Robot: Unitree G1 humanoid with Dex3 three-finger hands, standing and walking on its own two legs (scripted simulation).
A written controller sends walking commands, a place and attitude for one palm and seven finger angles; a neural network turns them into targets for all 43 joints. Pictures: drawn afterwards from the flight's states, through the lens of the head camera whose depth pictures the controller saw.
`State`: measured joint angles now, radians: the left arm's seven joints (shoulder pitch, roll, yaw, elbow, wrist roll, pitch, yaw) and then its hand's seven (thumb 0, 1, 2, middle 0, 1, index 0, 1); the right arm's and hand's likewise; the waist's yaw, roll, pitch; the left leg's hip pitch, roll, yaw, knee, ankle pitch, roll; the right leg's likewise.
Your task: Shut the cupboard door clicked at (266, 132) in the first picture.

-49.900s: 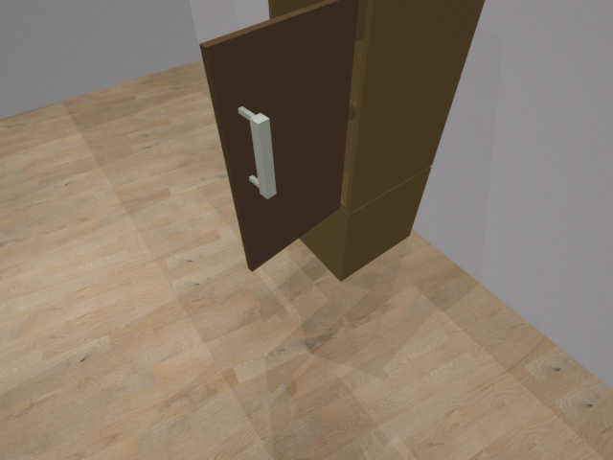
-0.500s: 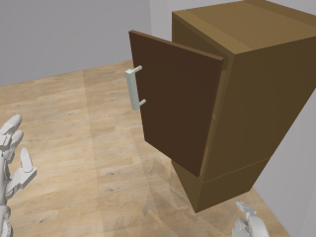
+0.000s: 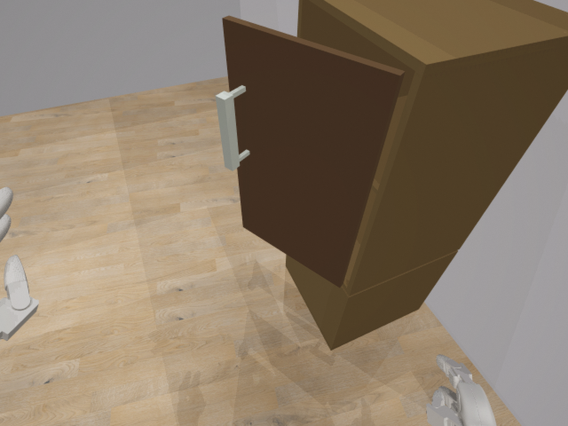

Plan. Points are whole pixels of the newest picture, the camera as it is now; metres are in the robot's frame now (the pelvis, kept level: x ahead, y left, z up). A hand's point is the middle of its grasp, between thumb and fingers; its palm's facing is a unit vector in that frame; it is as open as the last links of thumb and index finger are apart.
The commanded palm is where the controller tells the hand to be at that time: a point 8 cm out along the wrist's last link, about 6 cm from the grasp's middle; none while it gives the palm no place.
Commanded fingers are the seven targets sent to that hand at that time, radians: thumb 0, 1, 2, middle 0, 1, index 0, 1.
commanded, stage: step back with the hand held close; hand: left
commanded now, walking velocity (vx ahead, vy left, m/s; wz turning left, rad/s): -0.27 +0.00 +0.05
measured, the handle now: (236, 129) +0.68 +0.15 +0.05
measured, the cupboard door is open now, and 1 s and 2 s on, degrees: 29 29 29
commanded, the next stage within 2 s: stop stepping back and stand still in 0.88 s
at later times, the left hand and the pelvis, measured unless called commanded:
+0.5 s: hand out of the picture +0.13 +0.28 +0.16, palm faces +0.48 -0.76 -0.43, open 7.5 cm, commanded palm +0.06 +0.31 +0.18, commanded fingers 0.00 0.90 0.90 -0.20 -0.30 -0.20 -0.30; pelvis -0.06 +0.00 -0.02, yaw +3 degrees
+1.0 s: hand out of the picture +0.05 +0.23 +0.17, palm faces +0.28 -0.85 -0.45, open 7.5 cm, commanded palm -0.04 +0.29 +0.18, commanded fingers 0.00 0.90 0.90 -0.20 -0.30 -0.20 -0.30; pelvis -0.18 -0.01 -0.01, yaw -1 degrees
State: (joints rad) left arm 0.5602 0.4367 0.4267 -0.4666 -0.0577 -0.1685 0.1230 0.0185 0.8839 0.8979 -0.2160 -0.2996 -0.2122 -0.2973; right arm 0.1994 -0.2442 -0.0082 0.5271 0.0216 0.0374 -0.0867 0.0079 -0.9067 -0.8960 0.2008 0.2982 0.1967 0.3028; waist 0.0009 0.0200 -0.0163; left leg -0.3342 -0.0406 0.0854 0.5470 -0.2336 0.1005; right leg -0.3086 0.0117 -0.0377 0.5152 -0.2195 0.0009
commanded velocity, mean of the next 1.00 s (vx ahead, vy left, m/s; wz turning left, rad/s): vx -0.34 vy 0.00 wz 0.00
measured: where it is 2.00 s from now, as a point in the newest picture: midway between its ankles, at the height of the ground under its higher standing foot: outside the picture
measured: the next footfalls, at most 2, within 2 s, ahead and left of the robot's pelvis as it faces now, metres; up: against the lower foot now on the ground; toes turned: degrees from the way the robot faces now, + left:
right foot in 0.90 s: -0.25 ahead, -0.15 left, +0.00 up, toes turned -2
left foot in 1.14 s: -0.03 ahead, +0.07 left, +0.00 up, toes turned -2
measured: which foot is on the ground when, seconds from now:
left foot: down 0.00-1.00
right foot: down 0.00-0.58, up 0.60-0.88, down 0.90-1.00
